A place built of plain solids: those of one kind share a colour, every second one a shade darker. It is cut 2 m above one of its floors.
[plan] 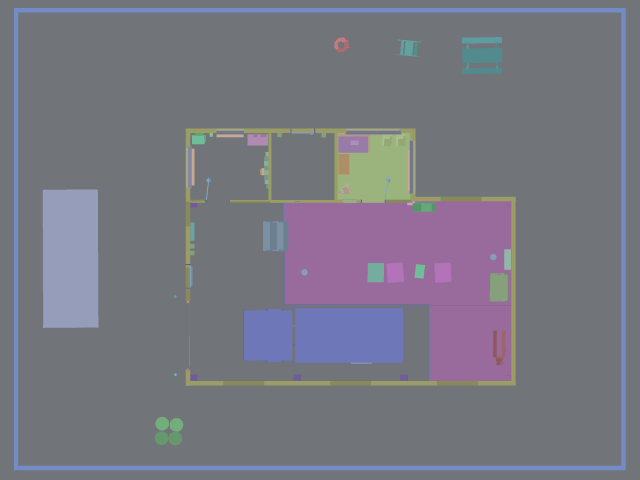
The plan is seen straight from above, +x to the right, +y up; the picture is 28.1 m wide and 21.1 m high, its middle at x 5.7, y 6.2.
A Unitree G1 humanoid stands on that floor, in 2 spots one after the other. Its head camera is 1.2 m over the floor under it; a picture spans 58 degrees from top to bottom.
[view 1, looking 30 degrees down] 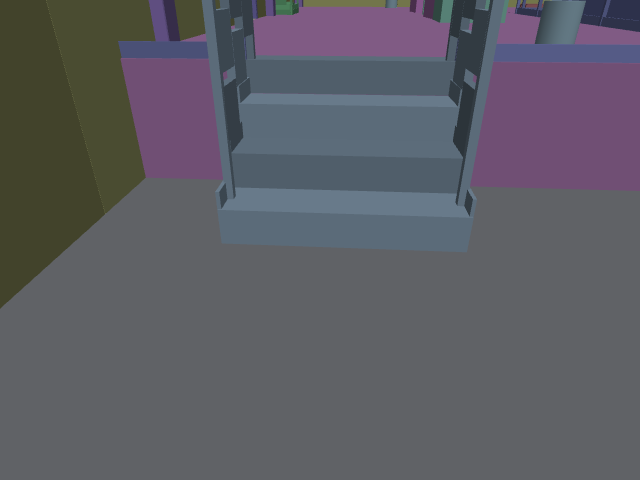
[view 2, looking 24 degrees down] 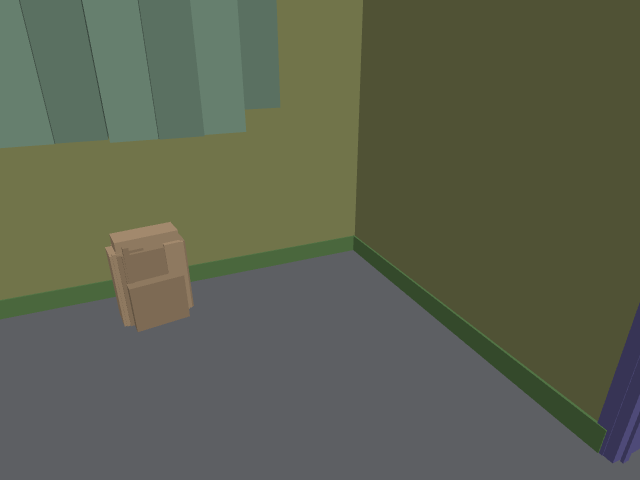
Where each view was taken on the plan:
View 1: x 1.20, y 6.35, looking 4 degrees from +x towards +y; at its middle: door_landing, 2.31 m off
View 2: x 1.20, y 9.20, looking -24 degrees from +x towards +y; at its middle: wall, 2.69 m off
